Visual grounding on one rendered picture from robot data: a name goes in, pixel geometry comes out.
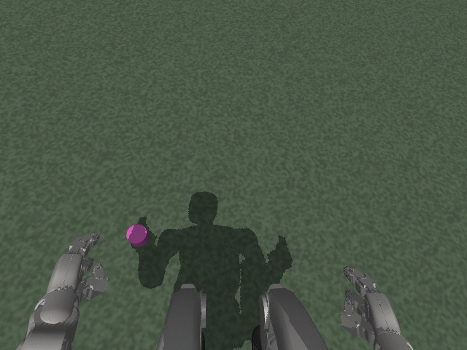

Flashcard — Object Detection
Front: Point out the tin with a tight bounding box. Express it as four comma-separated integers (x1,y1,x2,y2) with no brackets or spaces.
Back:
126,225,149,247

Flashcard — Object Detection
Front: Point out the right robot hand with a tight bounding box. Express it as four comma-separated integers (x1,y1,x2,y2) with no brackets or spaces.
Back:
341,266,401,346

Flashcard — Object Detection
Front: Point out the left robot hand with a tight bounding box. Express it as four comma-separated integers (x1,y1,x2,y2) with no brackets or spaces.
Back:
46,233,109,303

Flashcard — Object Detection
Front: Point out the left robot arm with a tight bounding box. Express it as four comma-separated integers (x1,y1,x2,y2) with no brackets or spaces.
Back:
16,290,80,350

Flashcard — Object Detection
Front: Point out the right robot arm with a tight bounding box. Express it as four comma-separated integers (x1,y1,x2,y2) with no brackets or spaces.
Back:
374,333,413,350

